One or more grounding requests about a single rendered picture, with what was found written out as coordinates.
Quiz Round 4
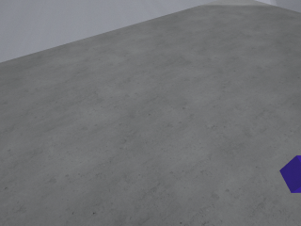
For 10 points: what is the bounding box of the carton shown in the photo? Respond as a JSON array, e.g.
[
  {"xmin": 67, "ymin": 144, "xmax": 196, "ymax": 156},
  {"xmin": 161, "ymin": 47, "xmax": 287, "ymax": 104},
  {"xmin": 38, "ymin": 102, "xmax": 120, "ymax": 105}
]
[{"xmin": 280, "ymin": 155, "xmax": 301, "ymax": 193}]

